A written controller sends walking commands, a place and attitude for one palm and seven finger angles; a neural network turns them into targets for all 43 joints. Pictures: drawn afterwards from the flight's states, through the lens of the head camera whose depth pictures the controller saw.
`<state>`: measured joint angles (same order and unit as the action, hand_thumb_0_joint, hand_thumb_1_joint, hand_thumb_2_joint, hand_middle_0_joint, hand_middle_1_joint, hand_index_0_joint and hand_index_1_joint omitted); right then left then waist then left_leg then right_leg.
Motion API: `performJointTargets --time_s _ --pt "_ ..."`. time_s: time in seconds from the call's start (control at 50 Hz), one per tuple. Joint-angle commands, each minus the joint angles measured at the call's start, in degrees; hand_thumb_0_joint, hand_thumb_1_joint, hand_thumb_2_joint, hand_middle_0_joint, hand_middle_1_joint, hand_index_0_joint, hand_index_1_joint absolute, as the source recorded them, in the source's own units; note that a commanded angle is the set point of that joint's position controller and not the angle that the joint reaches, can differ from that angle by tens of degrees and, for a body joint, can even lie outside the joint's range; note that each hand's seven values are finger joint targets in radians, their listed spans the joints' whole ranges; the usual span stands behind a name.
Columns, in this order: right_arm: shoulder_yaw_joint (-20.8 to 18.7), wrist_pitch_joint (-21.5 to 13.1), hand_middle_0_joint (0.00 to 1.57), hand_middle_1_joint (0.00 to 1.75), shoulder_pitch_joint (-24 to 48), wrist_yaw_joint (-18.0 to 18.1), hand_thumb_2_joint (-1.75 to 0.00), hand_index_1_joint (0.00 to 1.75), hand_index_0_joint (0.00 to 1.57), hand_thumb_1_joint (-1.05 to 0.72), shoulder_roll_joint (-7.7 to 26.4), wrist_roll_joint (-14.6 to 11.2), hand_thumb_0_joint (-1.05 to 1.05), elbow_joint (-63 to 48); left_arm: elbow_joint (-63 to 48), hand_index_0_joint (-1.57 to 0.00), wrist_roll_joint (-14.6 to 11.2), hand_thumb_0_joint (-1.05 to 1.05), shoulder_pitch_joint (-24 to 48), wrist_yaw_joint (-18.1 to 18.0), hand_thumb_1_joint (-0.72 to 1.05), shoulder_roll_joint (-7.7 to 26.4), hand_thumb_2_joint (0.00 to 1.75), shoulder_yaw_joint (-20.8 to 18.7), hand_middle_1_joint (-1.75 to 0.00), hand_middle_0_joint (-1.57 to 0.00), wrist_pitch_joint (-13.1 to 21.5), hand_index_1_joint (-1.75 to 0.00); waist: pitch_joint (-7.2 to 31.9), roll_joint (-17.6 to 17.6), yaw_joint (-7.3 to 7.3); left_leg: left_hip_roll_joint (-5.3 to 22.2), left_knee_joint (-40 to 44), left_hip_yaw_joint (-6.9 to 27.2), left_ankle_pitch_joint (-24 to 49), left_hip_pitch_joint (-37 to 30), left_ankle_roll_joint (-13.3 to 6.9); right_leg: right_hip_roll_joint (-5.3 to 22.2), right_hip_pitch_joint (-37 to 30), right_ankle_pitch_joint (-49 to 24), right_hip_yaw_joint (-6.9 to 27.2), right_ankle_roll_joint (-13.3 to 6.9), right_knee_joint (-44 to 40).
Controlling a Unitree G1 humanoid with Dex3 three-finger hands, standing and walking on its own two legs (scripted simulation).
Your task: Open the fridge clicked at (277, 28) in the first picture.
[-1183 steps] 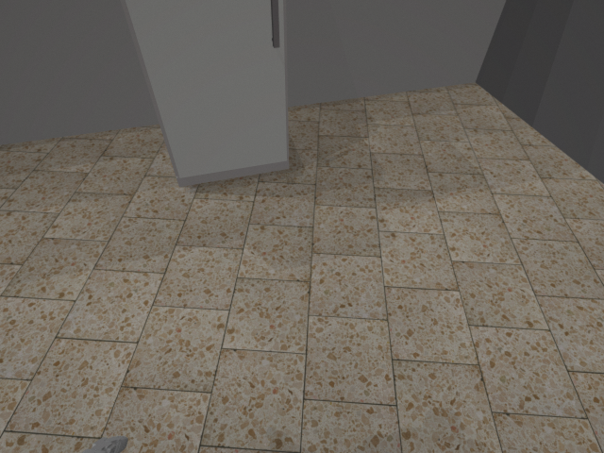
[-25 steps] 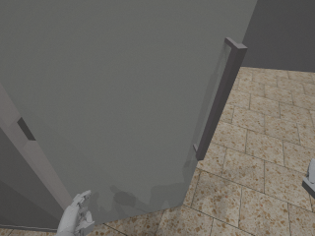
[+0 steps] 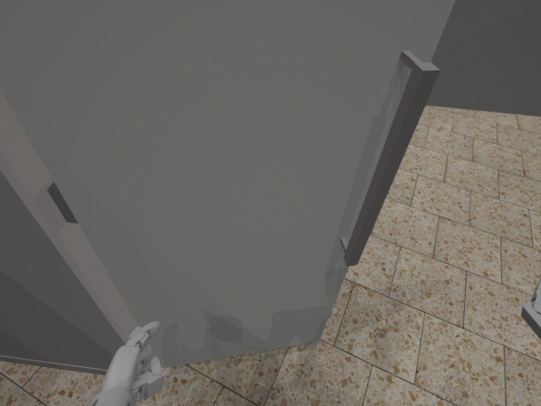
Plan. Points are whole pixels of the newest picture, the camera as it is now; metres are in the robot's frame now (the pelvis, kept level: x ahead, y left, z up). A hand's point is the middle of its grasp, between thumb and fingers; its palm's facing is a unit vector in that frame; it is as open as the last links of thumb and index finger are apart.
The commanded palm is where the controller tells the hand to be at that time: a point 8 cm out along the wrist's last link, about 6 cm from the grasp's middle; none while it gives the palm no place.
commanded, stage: step back with the hand held close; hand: right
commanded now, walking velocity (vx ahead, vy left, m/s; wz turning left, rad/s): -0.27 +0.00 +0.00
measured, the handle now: (372, 181) +0.45 -0.16 +0.11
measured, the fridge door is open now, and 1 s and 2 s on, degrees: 73 73 73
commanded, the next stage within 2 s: stop stepping back and stand still in 1.14 s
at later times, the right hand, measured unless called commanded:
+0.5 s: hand out of the picture +0.14 -0.29 +0.15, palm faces +0.44 +0.79 -0.41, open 7.4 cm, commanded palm +0.08 -0.32 +0.17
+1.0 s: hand out of the picture +0.07 -0.28 +0.16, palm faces +0.41 +0.77 -0.49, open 7.4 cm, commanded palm +0.00 -0.32 +0.17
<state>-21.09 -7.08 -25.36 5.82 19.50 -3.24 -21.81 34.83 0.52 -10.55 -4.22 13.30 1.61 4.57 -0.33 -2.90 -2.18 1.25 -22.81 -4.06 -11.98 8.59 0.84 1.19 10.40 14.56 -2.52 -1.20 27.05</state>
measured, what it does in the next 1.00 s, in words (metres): walks backwards: left foot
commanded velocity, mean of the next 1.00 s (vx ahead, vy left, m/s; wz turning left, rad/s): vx -0.32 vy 0.00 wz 0.01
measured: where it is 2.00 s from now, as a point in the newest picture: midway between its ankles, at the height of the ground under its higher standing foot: outside the picture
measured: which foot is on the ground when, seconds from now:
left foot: down 0.00-0.56, up 0.58-0.62, down 0.64-1.00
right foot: down 0.00-0.98, up 1.00-1.00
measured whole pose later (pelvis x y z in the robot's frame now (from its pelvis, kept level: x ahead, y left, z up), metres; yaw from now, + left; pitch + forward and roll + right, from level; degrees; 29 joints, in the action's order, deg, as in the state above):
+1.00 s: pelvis -0.13 -0.02 -0.02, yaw -1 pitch +1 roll +2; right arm -26.6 -15.4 -29.3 6.0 25.9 -2.0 -31.1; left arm 31.2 0.8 -8.4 -3.9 10.6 -0.3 6.2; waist -2.7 1.1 -0.6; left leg -2.5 -33.1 2.4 -13.5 20.4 0.4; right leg -0.2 29.8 16.1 -1.0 -1.7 37.3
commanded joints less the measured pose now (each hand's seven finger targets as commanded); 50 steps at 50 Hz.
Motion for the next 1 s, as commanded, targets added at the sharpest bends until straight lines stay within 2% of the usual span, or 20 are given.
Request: performJointTargets --time_s 0.0,0.14,0.28,0.32,0.38,0.44,0.48,0.52,0.54,0.58,0.62,0.66,0.7,0.74,0.82,0.86,0.9,0.92,0.96,0.98 --pt "-8.26 -4.83 0.20 0.30 -0.47 1.88 -0.90 0.30 0.20 -0.90 13.30 -0.23 0.00 -14.26 -10.68 -0.20 -0.31 0.00 5.53 -0.75 0.90 6.24 0.90 -3.07 -0.30 -0.20 0.48 -0.30 6.87 0.27 0.51 3.53 1.13 5.31 13.91 -0.22 -1.05 2.37 -0.01 -16.27 3.43 -1.23 -3.60" --pt "-10.24 -5.62 0.20 0.30 -3.14 2.45 -0.90 0.30 0.20 -0.90 14.80 -0.38 0.00 -18.11 -12.67 -0.20 -0.64 0.00 5.40 -1.39 0.90 6.41 0.90 -3.62 -0.30 -0.20 -0.35 -0.30 9.54 -1.72 0.41 1.32 -5.99 4.24 16.78 -3.42 -0.06 4.96 4.74 -19.22 5.62 -1.91 -5.21" --pt "-10.22 -6.65 0.20 0.30 -2.30 2.76 -0.90 0.30 0.20 -0.90 13.36 0.50 0.00 -17.27 -12.81 -0.20 -0.74 0.00 4.61 -1.28 0.90 7.32 0.90 -3.91 -0.30 -0.20 1.08 -0.30 4.84 -3.27 0.87 0.65 -10.71 5.64 8.43 -7.65 -0.10 6.64 22.00 6.20 8.22 -3.96 -9.09" --pt "-11.23 -7.15 0.20 0.30 -1.65 2.93 -0.90 0.30 0.20 -0.90 14.21 0.83 0.00 -16.98 -12.68 -0.20 -0.79 0.00 4.35 -1.31 0.90 7.34 0.90 -4.12 -0.30 -0.20 1.58 -0.30 3.64 -1.08 1.00 1.29 -9.34 7.17 5.51 -7.24 -0.48 5.76 25.30 13.42 8.41 -4.15 -8.16" --pt "-9.85 -8.06 0.20 0.30 -0.48 3.09 -0.90 0.30 0.20 -0.90 13.47 1.02 0.00 -17.65 -12.05 -0.20 -0.73 0.00 3.00 -0.90 0.90 6.82 0.90 -4.16 -0.30 -0.20 2.24 -0.30 2.40 4.41 1.71 4.91 -0.69 12.16 -6.67 2.49 -2.37 2.43 20.86 16.61 6.58 -2.81 -1.12" --pt "-9.50 -9.21 0.20 0.30 0.82 3.84 -0.90 0.30 0.20 -0.90 14.11 0.97 0.00 -19.69 -10.91 -0.20 -0.31 0.00 2.47 -0.84 0.90 6.35 0.90 -3.76 -0.30 -0.20 3.09 -0.30 2.55 3.76 2.21 6.52 2.82 11.72 -12.94 10.80 -3.61 1.52 13.48 12.79 6.41 -1.73 1.52" --pt "-9.56 -9.96 0.20 0.30 1.40 4.21 -0.90 0.30 0.20 -0.90 14.08 1.22 0.00 -20.20 -10.61 -0.20 -0.32 0.00 2.63 -1.01 0.90 6.83 0.90 -3.78 -0.30 -0.20 3.67 -0.30 2.97 -0.51 2.30 3.79 -0.01 8.38 -13.58 9.72 -2.20 3.37 14.38 15.26 8.79 -2.27 -3.15" --pt "-11.40 -10.81 0.20 0.30 1.41 4.23 -0.90 0.30 0.20 -0.90 14.82 1.97 0.00 -20.72 -11.01 -0.20 -0.33 0.00 3.92 -1.61 0.90 8.02 0.90 -4.01 -0.30 -0.20 4.76 -0.30 3.45 -9.84 1.74 -2.27 -12.91 4.53 -7.35 -2.53 0.08 9.43 25.77 25.70 16.60 -4.99 -15.55" --pt "-12.19 -11.10 0.20 0.30 0.60 4.09 -0.90 0.30 0.20 -0.90 14.71 2.25 0.00 -20.77 -11.10 -0.20 -0.33 0.00 3.48 -1.69 0.90 7.73 0.90 -4.15 -0.30 -0.20 5.19 -0.30 4.83 -11.38 1.26 -3.99 -19.42 3.59 -2.38 -7.15 0.42 11.99 28.98 26.69 19.39 -6.13 -17.90" --pt "-12.72 -11.40 0.20 0.30 -1.11 3.55 -0.90 0.30 0.20 -0.90 14.72 2.13 0.00 -19.91 -10.88 -0.20 -0.11 0.00 3.16 -1.42 0.90 6.87 0.90 -4.40 -0.30 -0.20 5.90 -0.30 6.15 -8.43 0.87 -3.91 -18.30 4.78 -0.03 -6.72 0.19 11.92 25.66 18.15 17.97 -6.52 -13.43" --pt "-13.17 -11.62 0.20 0.30 -3.57 2.93 -0.90 0.30 0.20 -0.90 14.37 2.10 0.00 -17.51 -10.77 -0.20 0.05 0.00 3.31 -1.16 0.90 7.40 0.90 -4.58 -0.30 -0.20 6.38 -0.30 3.87 -6.99 1.10 -3.96 -14.16 6.47 0.97 -8.33 -0.07 10.33 28.76 19.55 16.09 -6.32 -11.37" --pt "-11.59 -12.27 0.20 0.30 -2.84 2.41 -0.90 0.30 0.20 -0.90 13.60 1.32 0.00 -17.29 -9.73 -0.20 0.06 0.00 2.84 -0.67 0.90 6.91 0.90 -4.35 -0.30 -0.20 6.45 -0.30 2.20 -2.36 1.64 -1.88 -7.14 9.69 6.70 -2.62 -1.46 6.98 22.87 9.63 13.25 -4.20 -6.85" --pt "-10.25 -12.68 0.20 0.30 -0.72 2.40 -0.90 0.30 0.20 -0.90 13.78 0.85 0.00 -16.81 -8.45 -0.20 0.37 0.00 3.46 -0.60 0.90 6.79 0.90 -4.19 -0.30 -0.20 6.37 -0.30 6.78 -2.09 1.79 0.45 -5.80 11.85 14.58 3.63 -1.81 5.64 11.18 -6.21 9.43 -2.09 -3.26" --pt "-9.40 -12.00 0.20 0.30 -0.01 2.41 -0.90 0.30 0.20 -0.90 14.02 0.67 0.00 -18.61 -8.14 -0.20 -0.22 0.00 2.86 -0.66 0.90 6.59 0.90 -4.94 -0.30 -0.20 6.04 -0.30 13.76 0.17 1.75 -0.62 -6.94 10.05 17.90 4.17 -0.39 6.13 2.20 -17.93 7.77 -1.65 -1.02" --pt "-12.46 -11.60 0.20 0.30 -1.47 2.20 -0.90 0.30 0.20 -0.90 15.84 0.66 0.00 -21.14 -10.34 -0.20 -0.08 0.00 5.47 -0.89 0.90 7.10 0.90 -5.07 -0.30 -0.20 5.12 -0.30 11.51 -6.39 0.96 -3.99 -12.70 8.33 5.20 -3.26 -0.03 9.53 15.73 2.72 12.17 -4.57 -8.95" --pt "-14.04 -11.58 0.20 0.30 -2.95 1.94 -0.90 0.30 0.20 -0.90 16.09 0.40 0.00 -20.94 -11.19 -0.20 0.02 0.00 5.86 -0.91 0.90 6.57 0.90 -5.11 -0.30 -0.20 4.68 -0.30 8.84 -5.75 0.77 -4.19 -13.99 8.51 -0.44 -6.50 -1.00 10.20 24.58 17.84 13.65 -4.97 -12.16" --pt "-14.58 -11.60 0.20 0.30 -3.20 1.79 -0.90 0.30 0.20 -0.90 16.08 0.58 0.00 -20.42 -11.57 -0.20 0.03 0.00 5.30 -0.73 0.90 6.41 0.90 -5.38 -0.30 -0.20 4.03 -0.30 5.66 -2.86 1.10 -2.00 -8.83 12.76 -10.20 -2.69 -3.21 6.93 28.11 24.33 10.74 -3.34 -8.04" --pt "-15.76 -11.86 0.20 0.30 -2.60 1.88 -0.90 0.30 0.20 -0.90 17.54 0.71 0.00 -21.30 -11.66 -0.20 0.13 0.00 4.74 -0.58 0.90 6.14 0.90 -5.70 -0.30 -0.20 3.88 -0.30 5.95 0.58 1.28 1.20 -3.26 17.72 -14.42 1.93 -4.79 4.63 25.35 22.55 8.96 -1.96 -2.44" --pt "-12.81 -11.25 0.20 0.30 -2.80 2.91 -0.90 0.30 0.20 -0.90 16.87 0.14 0.00 -19.72 -9.46 -0.20 -0.02 0.00 2.09 0.30 0.90 4.21 0.90 -5.41 -0.30 -0.20 3.04 -0.30 5.52 12.64 1.74 15.79 10.91 30.94 -19.08 21.51 -11.34 -2.22 9.88 9.48 3.27 2.59 21.38" --pt "-11.24 -10.84 0.20 0.30 -1.86 3.45 -0.90 0.30 0.20 -0.90 15.78 0.30 0.00 -19.33 -8.46 -0.20 0.07 0.00 2.07 0.83 0.90 4.15 0.90 -5.47 -0.30 -0.20 2.45 -0.30 5.95 14.55 1.76 18.93 11.61 29.34 -9.98 22.53 -12.83 -2.40 8.59 9.11 3.81 2.55 30.90"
